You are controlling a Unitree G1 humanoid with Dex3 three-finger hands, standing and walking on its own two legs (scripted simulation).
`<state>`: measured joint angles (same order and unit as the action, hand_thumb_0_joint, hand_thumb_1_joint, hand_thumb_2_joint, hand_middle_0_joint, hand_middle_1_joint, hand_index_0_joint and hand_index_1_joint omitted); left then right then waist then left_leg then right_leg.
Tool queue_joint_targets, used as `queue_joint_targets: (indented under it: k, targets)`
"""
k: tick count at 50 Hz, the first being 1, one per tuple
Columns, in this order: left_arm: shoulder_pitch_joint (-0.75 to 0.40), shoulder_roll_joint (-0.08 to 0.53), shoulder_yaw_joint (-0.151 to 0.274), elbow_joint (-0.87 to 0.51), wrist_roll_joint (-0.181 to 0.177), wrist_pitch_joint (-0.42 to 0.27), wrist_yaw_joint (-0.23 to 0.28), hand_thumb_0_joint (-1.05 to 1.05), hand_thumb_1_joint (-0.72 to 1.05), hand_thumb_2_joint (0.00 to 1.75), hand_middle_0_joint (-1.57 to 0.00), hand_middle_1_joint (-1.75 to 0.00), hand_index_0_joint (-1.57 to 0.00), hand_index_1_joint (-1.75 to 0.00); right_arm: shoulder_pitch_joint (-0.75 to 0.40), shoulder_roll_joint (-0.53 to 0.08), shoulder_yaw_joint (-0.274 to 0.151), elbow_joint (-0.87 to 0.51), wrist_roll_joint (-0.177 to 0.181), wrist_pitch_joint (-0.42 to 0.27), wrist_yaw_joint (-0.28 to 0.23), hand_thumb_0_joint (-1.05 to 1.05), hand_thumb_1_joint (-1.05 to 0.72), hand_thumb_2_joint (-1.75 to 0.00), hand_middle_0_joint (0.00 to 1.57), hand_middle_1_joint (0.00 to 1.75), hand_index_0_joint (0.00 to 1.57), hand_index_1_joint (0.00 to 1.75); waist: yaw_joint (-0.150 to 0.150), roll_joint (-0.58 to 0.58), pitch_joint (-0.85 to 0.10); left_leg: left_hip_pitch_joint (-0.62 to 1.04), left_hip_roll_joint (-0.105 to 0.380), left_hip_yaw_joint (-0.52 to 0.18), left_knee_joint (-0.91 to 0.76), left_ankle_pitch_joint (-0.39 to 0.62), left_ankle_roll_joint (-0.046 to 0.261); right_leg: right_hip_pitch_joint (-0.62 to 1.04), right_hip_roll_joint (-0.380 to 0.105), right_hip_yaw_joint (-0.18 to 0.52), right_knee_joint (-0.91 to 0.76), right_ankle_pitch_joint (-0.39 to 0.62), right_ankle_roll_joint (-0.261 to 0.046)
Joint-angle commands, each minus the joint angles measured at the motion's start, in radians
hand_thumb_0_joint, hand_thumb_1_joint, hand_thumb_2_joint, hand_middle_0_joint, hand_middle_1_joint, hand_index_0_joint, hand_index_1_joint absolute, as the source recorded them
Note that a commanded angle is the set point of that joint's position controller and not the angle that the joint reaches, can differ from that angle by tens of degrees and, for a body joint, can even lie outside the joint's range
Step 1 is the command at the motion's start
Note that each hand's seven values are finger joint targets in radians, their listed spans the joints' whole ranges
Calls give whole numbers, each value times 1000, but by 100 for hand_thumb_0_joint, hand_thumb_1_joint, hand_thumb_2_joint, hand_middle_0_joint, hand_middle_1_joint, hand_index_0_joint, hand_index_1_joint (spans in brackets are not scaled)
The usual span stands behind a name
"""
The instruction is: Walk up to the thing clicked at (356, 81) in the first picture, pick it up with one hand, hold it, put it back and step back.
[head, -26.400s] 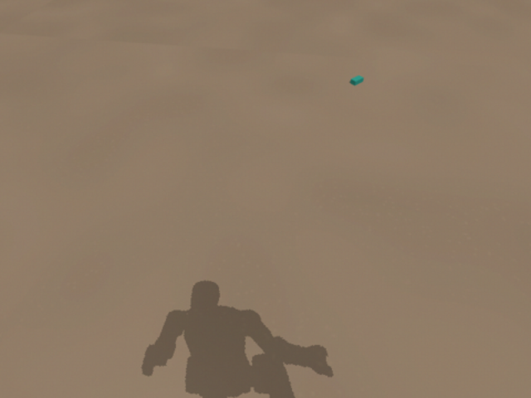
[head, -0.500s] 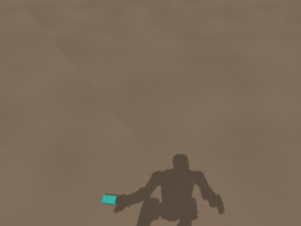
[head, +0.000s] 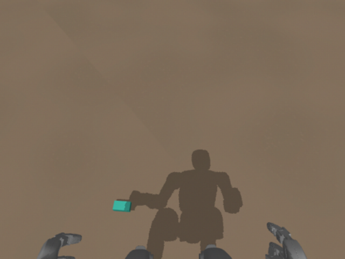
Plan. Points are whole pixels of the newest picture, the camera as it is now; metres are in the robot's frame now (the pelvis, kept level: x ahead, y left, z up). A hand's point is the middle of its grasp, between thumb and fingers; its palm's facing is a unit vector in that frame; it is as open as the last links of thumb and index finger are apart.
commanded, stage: rise first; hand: left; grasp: from above
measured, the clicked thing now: (122, 206) +0.41 +0.27 -0.70
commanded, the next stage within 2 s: none
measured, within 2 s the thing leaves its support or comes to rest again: neither
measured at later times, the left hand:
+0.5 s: hand out of the picture +0.13 +0.27 -0.20, palm faces -0.23 -0.83 -0.51, open 12.6 cm
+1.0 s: hand (89, 234) +0.24 +0.32 -0.41, palm faces -0.51 -0.38 -0.77, open 12.6 cm
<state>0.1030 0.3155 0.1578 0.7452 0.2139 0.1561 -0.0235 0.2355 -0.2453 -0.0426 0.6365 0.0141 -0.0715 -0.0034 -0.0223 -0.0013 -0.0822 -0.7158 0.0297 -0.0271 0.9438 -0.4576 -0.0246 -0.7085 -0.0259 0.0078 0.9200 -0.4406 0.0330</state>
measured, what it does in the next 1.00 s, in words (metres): lowers itself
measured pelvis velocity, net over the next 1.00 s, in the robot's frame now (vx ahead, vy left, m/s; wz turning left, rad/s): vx -0.08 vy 0.00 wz -0.04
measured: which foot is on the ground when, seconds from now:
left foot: down 0.00-1.00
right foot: down 0.00-1.00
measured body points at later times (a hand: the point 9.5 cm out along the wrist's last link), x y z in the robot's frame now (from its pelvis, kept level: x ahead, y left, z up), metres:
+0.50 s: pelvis -0.01 +0.00 -0.07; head +0.11 +0.02 +0.36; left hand +0.14 +0.31 -0.17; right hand +0.18 -0.24 -0.17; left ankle +0.00 +0.13 -0.69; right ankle +0.00 -0.14 -0.69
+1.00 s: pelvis -0.08 +0.00 -0.28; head +0.14 +0.02 +0.12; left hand +0.26 +0.33 -0.36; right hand +0.10 -0.27 -0.41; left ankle +0.00 +0.13 -0.69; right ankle +0.00 -0.14 -0.69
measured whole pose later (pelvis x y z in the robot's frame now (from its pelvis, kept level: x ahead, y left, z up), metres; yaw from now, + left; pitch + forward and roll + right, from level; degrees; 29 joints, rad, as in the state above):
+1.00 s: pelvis -0.08 +0.00 -0.28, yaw -2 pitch +34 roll -3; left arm -0.34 0.59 0.21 0.81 0.81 -0.25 0.02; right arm 0.05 -0.30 -0.06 0.67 -0.03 -0.12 0.07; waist -0.01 0.00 -0.13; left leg -1.94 0.01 -0.11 2.05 -0.70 -0.05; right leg -1.92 0.00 0.00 2.01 -0.68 0.04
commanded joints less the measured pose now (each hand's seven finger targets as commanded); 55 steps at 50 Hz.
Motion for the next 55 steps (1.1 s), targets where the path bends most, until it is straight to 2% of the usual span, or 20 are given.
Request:
queue_joint_targets:
  k: [1,6,7,8,9,11,12,15,19,21,22,24,27,29,31,35,38,46,54,55]
  targets:
    - [17,205,53,-262,20,-20,15,0,-30,72,-45,-72,-42,-75,-1,-144,-61,-141,3,-64,-16,0,-93,-91,20,30,20,30,4,65,-241,67,-21,29,-46,259,22,50,27,-36,-35,214,-44]
    - [95,203,53,-379,37,10,21,0,-30,73,-44,-72,-41,-75,-15,-144,-63,-174,-2,-82,-20,0,-94,-91,20,30,20,30,-8,70,-285,25,-13,14,23,289,22,-12,31,-44,33,230,-45]
    - [157,170,34,-318,43,24,21,0,-32,72,-44,-74,-42,-76,-4,-135,-54,-159,-4,-85,-16,0,-96,-92,20,30,20,30,-13,60,-265,0,-11,11,37,294,21,-24,30,-46,51,226,-45]
    - [130,195,47,-421,45,20,23,0,-33,73,-42,-75,-40,-77,-15,-146,-63,-186,-3,-91,-15,0,-95,-91,20,30,20,30,-4,76,-298,5,-10,9,50,310,22,-40,32,-44,67,235,-47]
    - [196,183,45,-375,46,31,21,0,-32,73,-43,-73,-41,-75,-5,-134,-55,-169,-5,-90,-14,0,-96,-92,20,30,20,30,0,88,-314,8,-7,8,68,358,21,-49,30,-46,90,255,-47]
    - [150,198,49,-470,53,26,27,0,-32,73,-42,-75,-40,-77,-29,-141,-59,-202,-9,-99,-14,0,-95,-91,20,30,20,30,-2,96,-325,-18,-8,4,96,345,20,-74,29,-48,113,246,-48]
    - [205,180,44,-403,57,37,29,0,-33,73,-41,-76,-39,-77,-11,-139,-58,-179,-8,-99,-11,0,-96,-92,20,30,20,30,-13,67,-306,-46,-10,3,112,334,22,-90,32,-51,124,240,-47]
    - [221,196,57,-476,67,38,28,0,-34,75,-42,-74,-39,-76,-42,-135,-57,-222,-10,-105,-5,0,-95,-91,20,30,20,30,9,87,-325,-101,-17,3,145,281,22,-131,31,-48,162,202,-50]
    - [264,189,52,-479,83,42,28,0,-33,74,-43,-72,-41,-74,-48,-132,-59,-227,-5,-111,1,0,-96,-92,20,30,20,30,0,50,-327,-187,-29,11,198,188,31,-167,33,-44,183,154,-47]
    - [313,206,64,-471,90,45,29,0,-35,74,-42,-74,-40,-76,-38,-137,-59,-213,-5,-112,5,0,-97,-92,20,30,20,30,7,60,-358,-199,-28,7,221,222,28,-181,33,-46,219,177,-50]
    - [214,218,49,-570,97,31,28,0,-33,74,-42,-73,-40,-75,-67,-142,-59,-245,-5,-118,7,0,-96,-92,20,30,20,30,-1,77,-364,-217,-28,6,242,208,29,-215,33,-46,239,167,-50]
    - [148,225,39,-521,121,9,27,0,-34,74,-42,-72,-40,-74,-83,-144,-58,-240,-2,-126,7,0,-96,-92,20,30,20,30,-26,61,-324,-278,-27,2,277,140,32,-293,34,-44,272,109,-49]
    - [86,249,55,-386,173,-52,31,0,-34,76,-40,-72,-37,-75,-70,-152,-62,-183,-5,-137,14,0,-95,-91,20,30,20,30,-27,58,-314,-388,-31,-3,351,52,33,-403,30,-34,353,33,-53]
    - [-17,290,56,-416,219,-116,32,0,-32,76,-38,-73,-36,-75,-102,-165,-65,-196,-8,-150,21,0,-93,-91,20,30,20,30,-15,99,-376,-417,-29,-12,405,66,28,-483,29,-31,435,34,-57]
    - [-69,286,36,-343,268,-173,33,0,-30,76,-39,-73,-37,-75,-105,-174,-67,-176,-8,-159,23,0,-93,-91,20,30,20,30,-26,96,-398,-470,-30,-17,455,35,26,-551,29,-32,495,14,-55]
    - [-157,391,101,-268,359,-282,61,0,-31,77,-37,-76,-36,-77,-107,-197,-72,-139,-11,-162,28,0,-94,-91,20,30,20,30,10,116,-524,-551,-36,-8,577,73,28,-641,32,-29,616,43,-56]
    - [-237,431,113,-226,416,-324,74,0,-35,80,-35,-78,-34,-80,-97,-208,-83,-115,-14,-148,35,0,-95,-92,20,30,20,30,27,130,-591,-590,-36,-1,656,108,29,-706,34,-35,689,60,-58]
    - [-490,559,139,-51,583,-420,70,0,-34,79,-38,-78,-37,-79,-54,-226,-95,-49,-33,-90,56,0,-99,-93,20,30,20,30,22,48,-672,-834,-42,19,865,18,47,-800,40,-50,828,2,-51]
    - [-745,692,156,-7,699,-554,103,0,-35,82,-34,-79,-34,-80,-26,-244,-85,0,-58,-39,71,0,-97,-92,20,30,20,30,7,115,-696,-920,-39,16,982,-97,48,-958,48,-83,947,-112,-51]
    - [-723,702,169,75,715,-559,112,0,-37,83,-35,-77,-33,-78,-12,-246,-82,20,-61,-27,74,0,-98,-92,20,30,20,30,-1,98,-675,-942,-41,9,988,-134,50,-985,52,-90,958,-148,-53]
